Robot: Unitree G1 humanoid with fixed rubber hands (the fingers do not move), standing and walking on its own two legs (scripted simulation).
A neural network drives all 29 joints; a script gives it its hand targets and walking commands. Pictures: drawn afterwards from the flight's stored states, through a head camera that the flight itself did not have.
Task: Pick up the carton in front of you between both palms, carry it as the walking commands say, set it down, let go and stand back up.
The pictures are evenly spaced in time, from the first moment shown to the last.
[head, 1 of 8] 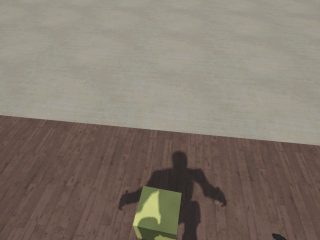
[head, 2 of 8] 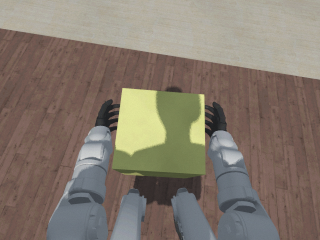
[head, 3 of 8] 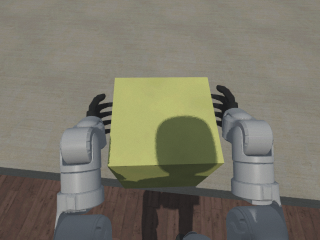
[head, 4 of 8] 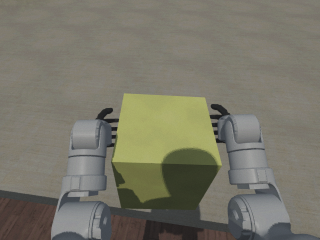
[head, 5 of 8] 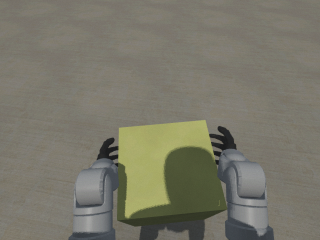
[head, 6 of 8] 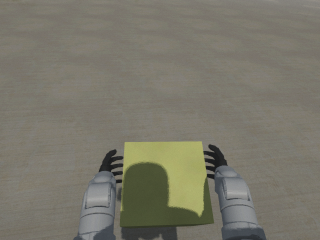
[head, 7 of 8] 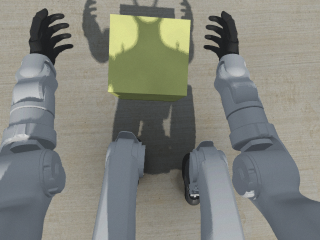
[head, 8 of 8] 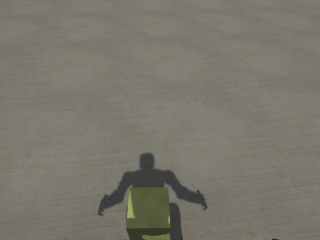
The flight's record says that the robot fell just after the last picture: no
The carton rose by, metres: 0.69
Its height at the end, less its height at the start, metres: -0.15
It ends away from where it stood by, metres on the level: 2.95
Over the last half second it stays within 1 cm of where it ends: yes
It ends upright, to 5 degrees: yes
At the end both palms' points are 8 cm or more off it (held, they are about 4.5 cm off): yes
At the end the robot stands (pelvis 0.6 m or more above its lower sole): yes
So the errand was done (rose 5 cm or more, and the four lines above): yes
